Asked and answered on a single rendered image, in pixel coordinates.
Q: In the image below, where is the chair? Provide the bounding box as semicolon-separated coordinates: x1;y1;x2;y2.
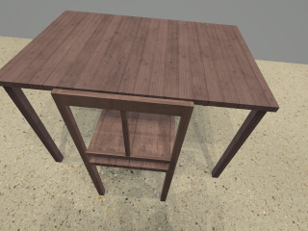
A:
50;89;194;202

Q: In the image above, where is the table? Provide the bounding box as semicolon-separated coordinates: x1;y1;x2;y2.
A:
0;10;280;178

